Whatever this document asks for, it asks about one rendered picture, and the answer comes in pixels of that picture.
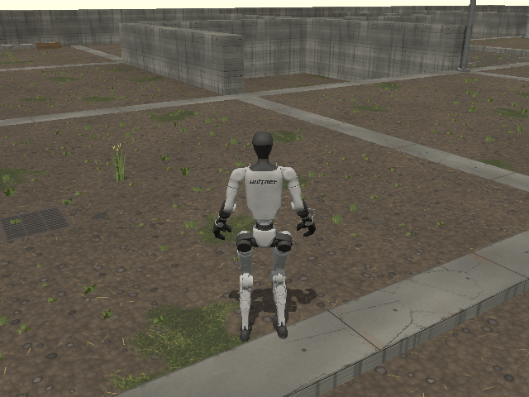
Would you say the right robot forearm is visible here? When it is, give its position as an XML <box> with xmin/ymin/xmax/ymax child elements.
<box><xmin>297</xmin><ymin>198</ymin><xmax>313</xmax><ymax>226</ymax></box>

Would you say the robot left upper arm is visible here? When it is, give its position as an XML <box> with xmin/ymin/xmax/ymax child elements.
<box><xmin>223</xmin><ymin>167</ymin><xmax>246</xmax><ymax>213</ymax></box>

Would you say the robot right hand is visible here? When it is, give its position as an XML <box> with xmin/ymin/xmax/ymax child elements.
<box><xmin>297</xmin><ymin>221</ymin><xmax>316</xmax><ymax>237</ymax></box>

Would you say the right robot foot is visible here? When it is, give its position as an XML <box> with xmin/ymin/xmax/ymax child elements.
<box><xmin>272</xmin><ymin>314</ymin><xmax>288</xmax><ymax>337</ymax></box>

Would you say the robot left hand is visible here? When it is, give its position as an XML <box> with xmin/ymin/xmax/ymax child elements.
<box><xmin>212</xmin><ymin>223</ymin><xmax>231</xmax><ymax>240</ymax></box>

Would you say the robot torso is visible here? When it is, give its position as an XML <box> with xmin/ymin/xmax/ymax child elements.
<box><xmin>244</xmin><ymin>163</ymin><xmax>283</xmax><ymax>248</ymax></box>

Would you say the robot right upper arm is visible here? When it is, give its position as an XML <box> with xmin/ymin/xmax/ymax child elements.
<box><xmin>280</xmin><ymin>166</ymin><xmax>305</xmax><ymax>212</ymax></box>

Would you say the left robot forearm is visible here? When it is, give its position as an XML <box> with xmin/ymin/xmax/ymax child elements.
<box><xmin>215</xmin><ymin>200</ymin><xmax>231</xmax><ymax>227</ymax></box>

